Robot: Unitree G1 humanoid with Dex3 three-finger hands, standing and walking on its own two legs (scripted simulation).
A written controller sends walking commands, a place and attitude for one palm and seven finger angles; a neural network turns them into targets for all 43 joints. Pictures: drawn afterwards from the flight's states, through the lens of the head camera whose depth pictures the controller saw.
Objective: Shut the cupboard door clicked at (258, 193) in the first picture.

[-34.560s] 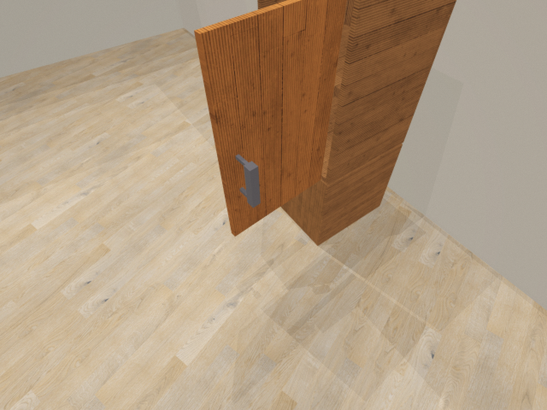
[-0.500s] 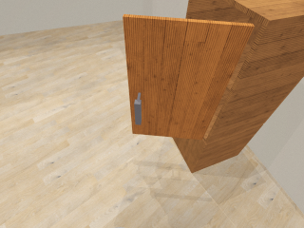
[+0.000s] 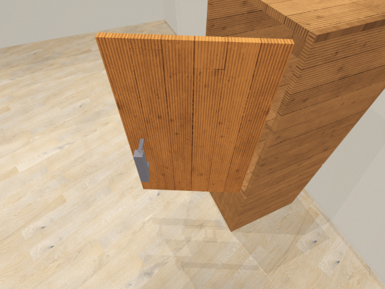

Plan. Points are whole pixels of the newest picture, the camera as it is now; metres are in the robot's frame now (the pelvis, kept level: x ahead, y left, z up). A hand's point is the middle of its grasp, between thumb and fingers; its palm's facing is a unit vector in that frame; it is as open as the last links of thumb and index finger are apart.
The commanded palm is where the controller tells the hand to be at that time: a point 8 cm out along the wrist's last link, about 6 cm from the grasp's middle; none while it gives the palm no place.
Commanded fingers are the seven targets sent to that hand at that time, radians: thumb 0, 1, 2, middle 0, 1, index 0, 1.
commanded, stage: come to a stop and stand still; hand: left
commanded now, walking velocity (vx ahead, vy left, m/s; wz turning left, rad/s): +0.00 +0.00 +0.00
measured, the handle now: (143, 160) +0.47 +0.16 -0.10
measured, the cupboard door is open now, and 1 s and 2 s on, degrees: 64 64 64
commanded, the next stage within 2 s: look again from close up in 1.02 s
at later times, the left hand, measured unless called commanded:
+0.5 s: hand out of the picture +0.07 +0.17 -0.17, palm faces +0.05 -0.97 -0.23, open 7.4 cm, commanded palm none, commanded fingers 0.00 0.90 0.90 -0.20 -0.30 -0.20 -0.30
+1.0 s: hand out of the picture +0.01 +0.15 -0.16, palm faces -0.01 -0.97 -0.22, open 7.4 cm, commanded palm none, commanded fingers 0.00 0.90 0.90 -0.20 -0.30 -0.20 -0.30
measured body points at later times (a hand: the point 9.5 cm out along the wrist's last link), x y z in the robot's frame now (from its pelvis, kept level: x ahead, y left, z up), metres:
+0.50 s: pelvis +0.02 -0.02 +0.01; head +0.07 +0.00 +0.46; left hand +0.07 +0.22 -0.15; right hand +0.12 -0.25 -0.14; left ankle +0.06 +0.06 -0.73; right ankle -0.03 -0.15 -0.68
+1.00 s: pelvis -0.03 -0.03 +0.00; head -0.02 -0.04 +0.45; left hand +0.01 +0.20 -0.15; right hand -0.06 -0.27 -0.16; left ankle +0.06 +0.06 -0.73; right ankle -0.03 -0.17 -0.73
